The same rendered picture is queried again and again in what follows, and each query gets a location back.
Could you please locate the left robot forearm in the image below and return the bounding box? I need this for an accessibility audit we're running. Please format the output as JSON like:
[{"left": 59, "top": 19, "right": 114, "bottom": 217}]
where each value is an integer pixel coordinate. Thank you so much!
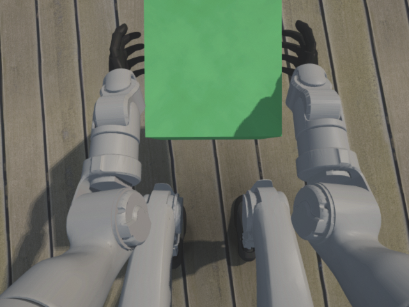
[{"left": 66, "top": 68, "right": 146, "bottom": 236}]

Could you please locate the right robot foot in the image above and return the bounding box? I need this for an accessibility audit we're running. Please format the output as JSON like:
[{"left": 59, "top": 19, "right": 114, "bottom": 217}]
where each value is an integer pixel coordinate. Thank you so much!
[{"left": 234, "top": 195, "right": 256, "bottom": 262}]

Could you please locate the robot left thigh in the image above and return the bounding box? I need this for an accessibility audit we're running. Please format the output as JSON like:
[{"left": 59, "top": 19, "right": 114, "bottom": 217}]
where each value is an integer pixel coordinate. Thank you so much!
[{"left": 118, "top": 190, "right": 183, "bottom": 307}]

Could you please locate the robot right upper arm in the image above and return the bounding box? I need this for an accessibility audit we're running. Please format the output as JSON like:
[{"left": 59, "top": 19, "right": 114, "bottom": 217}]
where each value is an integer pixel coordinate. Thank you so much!
[{"left": 291, "top": 182, "right": 409, "bottom": 307}]

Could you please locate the robot left upper arm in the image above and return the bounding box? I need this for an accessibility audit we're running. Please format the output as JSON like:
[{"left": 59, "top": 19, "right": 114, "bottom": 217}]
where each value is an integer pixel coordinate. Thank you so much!
[{"left": 0, "top": 187, "right": 151, "bottom": 307}]

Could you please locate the carton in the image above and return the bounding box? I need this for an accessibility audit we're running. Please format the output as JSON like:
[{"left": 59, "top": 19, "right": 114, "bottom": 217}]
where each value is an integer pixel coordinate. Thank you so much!
[{"left": 144, "top": 0, "right": 282, "bottom": 140}]

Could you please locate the right robot forearm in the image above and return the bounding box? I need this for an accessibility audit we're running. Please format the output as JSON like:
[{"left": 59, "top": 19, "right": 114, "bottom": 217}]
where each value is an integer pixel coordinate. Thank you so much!
[{"left": 286, "top": 63, "right": 382, "bottom": 221}]

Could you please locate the left robot hand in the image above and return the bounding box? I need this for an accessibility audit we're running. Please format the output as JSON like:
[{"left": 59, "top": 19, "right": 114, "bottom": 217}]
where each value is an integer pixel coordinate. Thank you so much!
[{"left": 109, "top": 24, "right": 144, "bottom": 77}]

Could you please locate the right robot hand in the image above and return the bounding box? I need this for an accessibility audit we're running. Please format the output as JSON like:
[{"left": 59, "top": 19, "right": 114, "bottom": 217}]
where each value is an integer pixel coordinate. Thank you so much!
[{"left": 282, "top": 20, "right": 318, "bottom": 76}]

